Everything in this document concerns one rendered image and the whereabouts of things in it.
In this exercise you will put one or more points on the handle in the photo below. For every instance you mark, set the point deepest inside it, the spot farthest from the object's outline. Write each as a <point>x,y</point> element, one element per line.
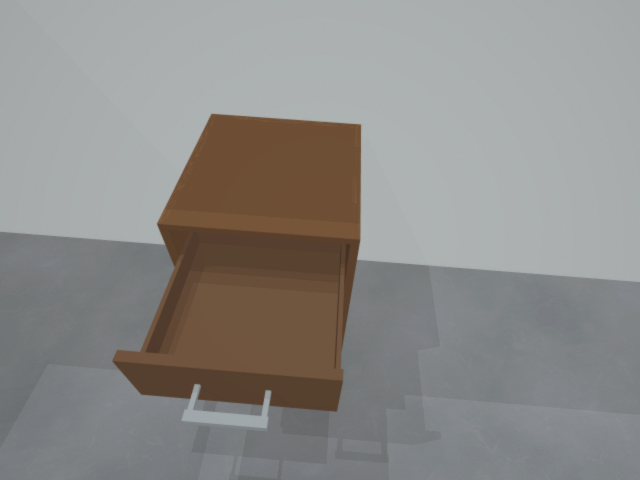
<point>226,420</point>

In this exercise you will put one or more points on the cabinet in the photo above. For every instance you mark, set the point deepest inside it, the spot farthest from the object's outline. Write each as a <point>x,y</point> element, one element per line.
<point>274,178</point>

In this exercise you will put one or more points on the drawer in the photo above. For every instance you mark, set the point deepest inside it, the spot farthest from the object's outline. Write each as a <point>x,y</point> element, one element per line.
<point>242,315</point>

